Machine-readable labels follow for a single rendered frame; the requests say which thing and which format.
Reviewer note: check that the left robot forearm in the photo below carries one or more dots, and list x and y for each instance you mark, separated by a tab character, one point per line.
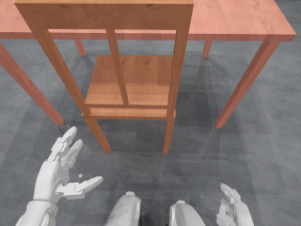
38	213

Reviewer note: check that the table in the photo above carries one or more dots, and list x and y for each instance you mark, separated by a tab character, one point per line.
212	20

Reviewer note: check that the left robot hand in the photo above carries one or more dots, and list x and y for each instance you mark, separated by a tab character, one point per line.
56	169

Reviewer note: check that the chair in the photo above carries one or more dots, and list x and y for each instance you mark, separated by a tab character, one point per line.
121	87

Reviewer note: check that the left robot shin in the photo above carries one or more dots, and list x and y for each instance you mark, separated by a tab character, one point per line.
132	193

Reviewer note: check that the right robot thigh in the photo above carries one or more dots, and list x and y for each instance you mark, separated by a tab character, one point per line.
183	214

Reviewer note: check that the right robot hand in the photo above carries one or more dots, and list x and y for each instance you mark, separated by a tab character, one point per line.
238	213

